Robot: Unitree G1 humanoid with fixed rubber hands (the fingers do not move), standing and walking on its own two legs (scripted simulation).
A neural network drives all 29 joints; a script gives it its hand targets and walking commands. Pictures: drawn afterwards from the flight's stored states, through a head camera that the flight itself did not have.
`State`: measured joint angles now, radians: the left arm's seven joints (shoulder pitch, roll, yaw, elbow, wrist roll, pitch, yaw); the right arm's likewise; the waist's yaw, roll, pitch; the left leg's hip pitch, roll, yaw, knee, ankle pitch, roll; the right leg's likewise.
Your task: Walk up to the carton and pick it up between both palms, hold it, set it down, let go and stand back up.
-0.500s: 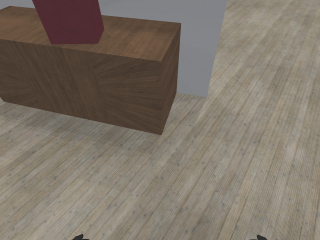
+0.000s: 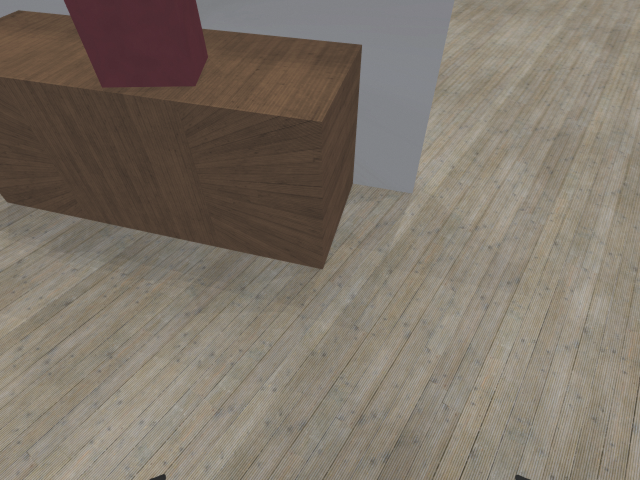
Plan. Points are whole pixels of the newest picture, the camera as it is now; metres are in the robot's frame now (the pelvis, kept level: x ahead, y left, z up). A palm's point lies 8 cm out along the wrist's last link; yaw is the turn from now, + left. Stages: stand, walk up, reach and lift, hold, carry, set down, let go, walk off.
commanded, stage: stand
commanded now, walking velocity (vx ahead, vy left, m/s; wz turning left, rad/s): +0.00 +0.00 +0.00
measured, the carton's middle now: (142, 23) +1.36 +0.61 +0.05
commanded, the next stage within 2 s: walk up in 1.58 s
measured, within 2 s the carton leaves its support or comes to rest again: neither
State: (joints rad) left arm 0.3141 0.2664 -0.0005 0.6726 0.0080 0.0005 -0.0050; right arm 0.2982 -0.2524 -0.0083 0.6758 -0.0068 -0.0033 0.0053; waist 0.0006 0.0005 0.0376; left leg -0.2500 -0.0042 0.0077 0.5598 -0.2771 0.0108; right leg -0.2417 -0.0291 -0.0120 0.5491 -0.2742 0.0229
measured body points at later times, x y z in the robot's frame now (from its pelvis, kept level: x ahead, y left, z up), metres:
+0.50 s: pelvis +0.00 +0.00 +0.00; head +0.01 +0.00 +0.45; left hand +0.10 +0.26 -0.11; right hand +0.10 -0.26 -0.11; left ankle +0.02 +0.11 -0.73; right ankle +0.01 -0.13 -0.73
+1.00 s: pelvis +0.00 +0.00 +0.00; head +0.01 +0.00 +0.45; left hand +0.09 +0.26 -0.11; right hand +0.10 -0.26 -0.11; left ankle +0.02 +0.11 -0.73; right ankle +0.01 -0.13 -0.73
